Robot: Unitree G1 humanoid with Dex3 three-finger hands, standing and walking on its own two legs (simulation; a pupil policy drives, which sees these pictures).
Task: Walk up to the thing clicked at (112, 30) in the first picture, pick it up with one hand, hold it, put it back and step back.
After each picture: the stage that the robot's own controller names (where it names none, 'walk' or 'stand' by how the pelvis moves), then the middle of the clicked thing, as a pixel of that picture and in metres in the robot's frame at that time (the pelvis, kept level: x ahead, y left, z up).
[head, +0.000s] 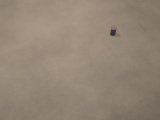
stand; (113, 30) +1.56 -0.39 -0.72
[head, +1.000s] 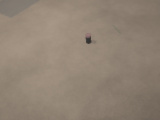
walk; (88, 38) +1.48 +0.03 -0.69
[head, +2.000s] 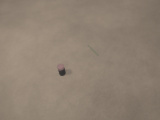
walk; (61, 69) +0.94 +0.28 -0.71
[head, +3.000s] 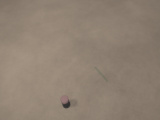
walk; (65, 102) +0.59 +0.22 -0.71
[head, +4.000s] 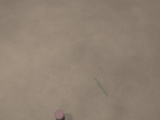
stand; (59, 116) +0.43 +0.18 -0.70
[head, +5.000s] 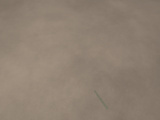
stand; out of the picture +0.40 +0.18 -0.72
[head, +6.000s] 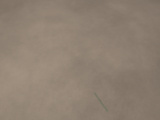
stand; out of the picture +0.39 +0.18 -0.72
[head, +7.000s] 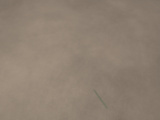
stand; out of the picture +0.40 +0.18 -0.73
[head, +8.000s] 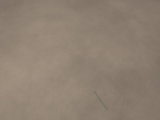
stand; out of the picture +0.39 +0.19 -0.73
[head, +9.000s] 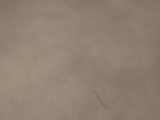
stand; out of the picture +0.38 +0.19 -0.73
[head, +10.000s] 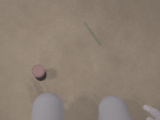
go down; (39, 73) +0.44 +0.22 -0.44
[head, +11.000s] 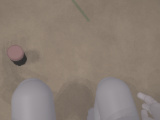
go down; (17, 56) +0.46 +0.26 -0.31
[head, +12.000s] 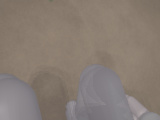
close in; out of the picture +0.42 +0.30 -0.23
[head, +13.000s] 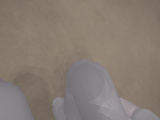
close; out of the picture +0.42 +0.31 -0.22
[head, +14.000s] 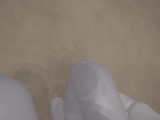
lift; out of the picture +0.40 +0.30 -0.22
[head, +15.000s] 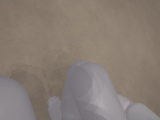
lift; out of the picture +0.39 +0.30 -0.23
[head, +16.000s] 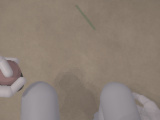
lift; (10, 77) +0.32 +0.24 -0.06
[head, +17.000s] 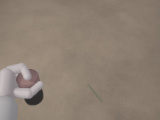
hold; (31, 88) +0.33 +0.18 +0.03
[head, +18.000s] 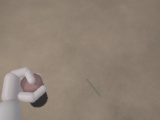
hold; (35, 91) +0.33 +0.17 -0.01
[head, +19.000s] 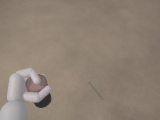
crouch; (39, 91) +0.33 +0.16 +0.00
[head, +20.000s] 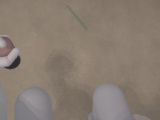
crouch; (6, 54) +0.43 +0.24 -0.11
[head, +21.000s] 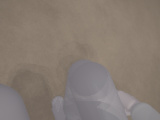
lower; out of the picture +0.40 +0.33 -0.22
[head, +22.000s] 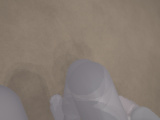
lower; out of the picture +0.41 +0.33 -0.22
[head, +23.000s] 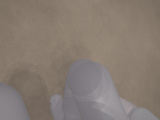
lower; out of the picture +0.41 +0.33 -0.22
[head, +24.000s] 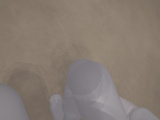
lower; out of the picture +0.41 +0.33 -0.22
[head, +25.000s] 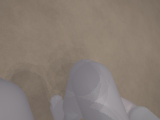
open; out of the picture +0.40 +0.31 -0.22
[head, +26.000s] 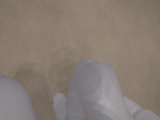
rise; out of the picture +0.40 +0.31 -0.23
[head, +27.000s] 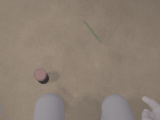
walk; (41, 76) +0.43 +0.23 -0.45
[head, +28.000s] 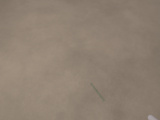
stand; out of the picture +0.38 +0.19 -0.66
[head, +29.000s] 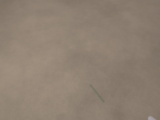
stand; out of the picture +0.38 +0.21 -0.67
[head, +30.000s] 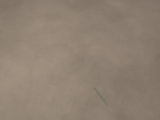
stand; out of the picture +0.40 +0.19 -0.71
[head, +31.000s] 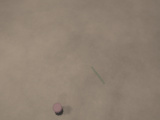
walk; (58, 109) +0.44 +0.19 -0.70
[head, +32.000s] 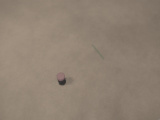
walk; (61, 79) +0.66 +0.20 -0.70
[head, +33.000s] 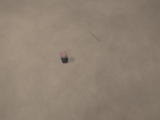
walk; (64, 57) +0.99 +0.24 -0.70
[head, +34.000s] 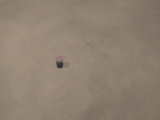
stand; (59, 62) +1.05 +0.22 -0.72
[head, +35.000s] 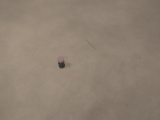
stand; (61, 62) +1.07 +0.22 -0.73
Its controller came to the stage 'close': yes
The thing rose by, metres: 0.70
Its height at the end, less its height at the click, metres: +0.00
